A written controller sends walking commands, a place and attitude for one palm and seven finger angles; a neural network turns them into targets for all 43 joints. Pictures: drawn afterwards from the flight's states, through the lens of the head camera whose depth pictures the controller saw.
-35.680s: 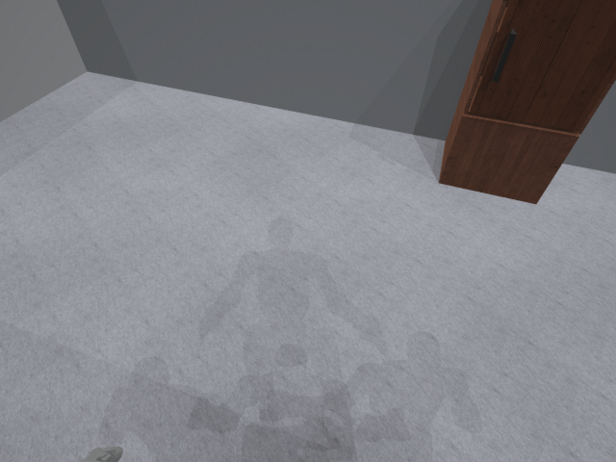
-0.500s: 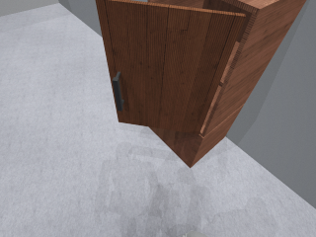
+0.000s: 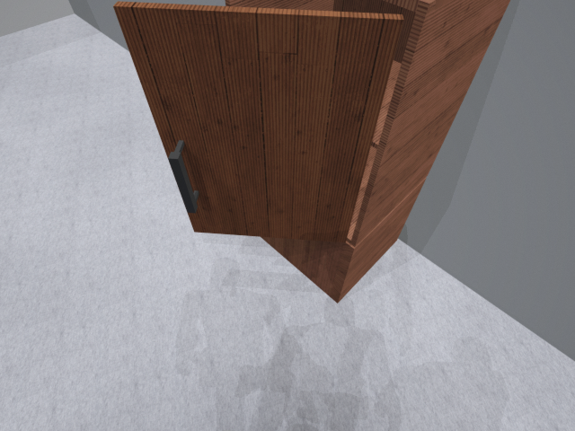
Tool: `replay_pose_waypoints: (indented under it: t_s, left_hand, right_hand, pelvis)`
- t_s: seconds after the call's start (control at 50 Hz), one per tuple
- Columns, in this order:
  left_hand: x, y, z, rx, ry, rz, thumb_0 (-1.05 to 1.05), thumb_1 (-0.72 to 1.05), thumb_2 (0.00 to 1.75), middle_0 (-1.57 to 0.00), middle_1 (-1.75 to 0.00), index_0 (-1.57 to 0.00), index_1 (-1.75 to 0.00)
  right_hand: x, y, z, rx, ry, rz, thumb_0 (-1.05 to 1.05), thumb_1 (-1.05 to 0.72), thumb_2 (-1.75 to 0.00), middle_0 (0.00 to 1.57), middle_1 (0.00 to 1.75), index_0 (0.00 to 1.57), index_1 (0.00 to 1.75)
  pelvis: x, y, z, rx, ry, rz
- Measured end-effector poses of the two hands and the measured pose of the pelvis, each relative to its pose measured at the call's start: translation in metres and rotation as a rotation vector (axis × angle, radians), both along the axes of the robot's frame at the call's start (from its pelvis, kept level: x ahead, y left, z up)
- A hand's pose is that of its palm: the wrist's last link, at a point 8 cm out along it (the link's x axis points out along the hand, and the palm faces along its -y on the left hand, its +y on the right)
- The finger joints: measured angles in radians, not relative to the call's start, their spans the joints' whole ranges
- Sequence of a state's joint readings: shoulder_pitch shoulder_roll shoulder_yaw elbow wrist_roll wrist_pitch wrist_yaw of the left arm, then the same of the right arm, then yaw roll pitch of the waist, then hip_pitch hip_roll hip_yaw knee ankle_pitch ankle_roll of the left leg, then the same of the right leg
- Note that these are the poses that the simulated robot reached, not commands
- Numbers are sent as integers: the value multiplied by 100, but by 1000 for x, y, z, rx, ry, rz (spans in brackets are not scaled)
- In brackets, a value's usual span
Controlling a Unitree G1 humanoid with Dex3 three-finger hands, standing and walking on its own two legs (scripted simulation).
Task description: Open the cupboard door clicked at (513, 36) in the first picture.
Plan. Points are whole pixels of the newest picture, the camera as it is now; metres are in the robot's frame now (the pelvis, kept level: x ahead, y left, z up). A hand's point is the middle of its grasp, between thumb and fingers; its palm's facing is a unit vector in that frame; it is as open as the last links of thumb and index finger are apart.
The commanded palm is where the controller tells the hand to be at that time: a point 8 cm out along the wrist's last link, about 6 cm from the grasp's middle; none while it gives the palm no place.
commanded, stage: come to a stop and stand still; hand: left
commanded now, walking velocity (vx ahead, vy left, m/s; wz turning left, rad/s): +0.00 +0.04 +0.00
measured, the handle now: (186, 178) +0.61 +0.25 -0.09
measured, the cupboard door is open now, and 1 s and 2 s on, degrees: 40 40 40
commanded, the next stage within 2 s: look again from close up in 0.44 s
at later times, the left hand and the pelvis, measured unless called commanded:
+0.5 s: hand out of the picture -0.03 +0.25 -0.16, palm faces -0.01 -0.96 -0.28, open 7.4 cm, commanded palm none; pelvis -0.02 +0.05 +0.00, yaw -2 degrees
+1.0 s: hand out of the picture +0.07 +0.20 -0.16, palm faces -0.06 -0.97 -0.25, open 7.4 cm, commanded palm none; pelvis +0.00 +0.00 +0.00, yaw -2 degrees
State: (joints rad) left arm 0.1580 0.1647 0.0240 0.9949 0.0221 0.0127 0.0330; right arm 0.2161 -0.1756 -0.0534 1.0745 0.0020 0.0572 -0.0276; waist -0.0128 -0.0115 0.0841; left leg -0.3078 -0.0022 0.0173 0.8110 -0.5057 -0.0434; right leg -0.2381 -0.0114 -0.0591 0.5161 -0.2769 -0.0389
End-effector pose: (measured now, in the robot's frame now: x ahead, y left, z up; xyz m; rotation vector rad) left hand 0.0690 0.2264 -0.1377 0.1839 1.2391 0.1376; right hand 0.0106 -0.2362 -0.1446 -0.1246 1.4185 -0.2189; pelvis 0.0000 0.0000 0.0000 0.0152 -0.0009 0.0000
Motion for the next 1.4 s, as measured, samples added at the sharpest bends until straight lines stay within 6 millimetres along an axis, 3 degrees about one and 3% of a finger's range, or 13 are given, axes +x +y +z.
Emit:
replay_pose_waypoints:
  t_s: [0.12, 0.26, 0.36, 0.46, 0.58, 0.74, 0.88, 1.0, 1.18, 1.4]
  left_hand:
    - [-33, 20, -14, -13, 23, 44, 0, 92, 90, -20, -30, -20, -30]
    - [-71, 52, -6, 27, 78, 24, 1, 92, 90, -20, -30, -20, -30]
    - [-93, 68, 5, 58, 119, 31, 1, 91, 90, -20, -30, -20, -30]
    - [-102, 71, 11, 72, 155, 29, 1, 91, 90, -20, -30, -19, -30]
    - [-92, 64, 13, 69, 155, 16, 1, 91, 90, -20, -30, -19, -30]
    - [-53, 45, 11, 50, 91, -25, 1, 91, 90, -20, -30, -20, -30]
    - [-17, 29, 11, 41, 22, -55, 1, 91, 90, -20, -30, -20, -30]
    - [1, 20, 12, 40, -8, -64, 1, 91, 90, -20, -30, -20, -30]
    - [-3, 10, 12, 42, 17, -46, 1, 91, 90, -20, -30, -20, -30]
    - [-38, 5, -2, -2, 92, 48, 1, 91, 90, -20, -30, -20, -30]
  right_hand:
    - [16, 14, 3, -25, -101, 52, 1, -91, -90, 20, 30, 19, 30]
    - [28, 48, 1, 14, -241, 91, 1, -92, -90, 20, 30, 19, 30]
    - [29, 55, -1, 35, -249, 107, 0, -93, -90, 20, 30, 20, 30]
    - [23, 53, -2, 44, -222, 114, 1, -92, -90, 21, 30, 20, 30]
    - [11, 40, -4, 33, -163, 108, 1, -91, -90, 21, 30, 20, 30]
    - [-1, 17, -3, 6, -107, 85, 1, -91, -90, 20, 30, 20, 30]
    - [-2, 2, 0, -6, -90, 72, 1, -90, -90, 20, 30, 20, 30]
    - [3, -6, 1, -4, -86, 70, 1, -90, -90, 20, 30, 20, 30]
    - [10, -11, -1, 11, -77, 73, 1, -90, -90, 20, 30, 20, 30]
    - [14, -4, -1, 6, -19, 99, 1, -91, -90, 20, 30, 19, 30]
  pelvis:
    - [-11, 17, -7, -24, -18, 1]
    - [-20, 40, -8, -10, -24, -12]
    - [-23, 47, -5, -2, -17, -23]
    - [-23, 47, -2, 3, -8, -27]
    - [-19, 41, 0, 6, -5, -28]
    - [-12, 27, 1, 8, -8, -30]
    - [-6, 14, 2, 8, -10, -29]
    - [-1, 4, 3, 6, -9, -27]
    - [5, -8, 3, 4, -6, -24]
    - [20, -2, -1, -16, 0, 6]
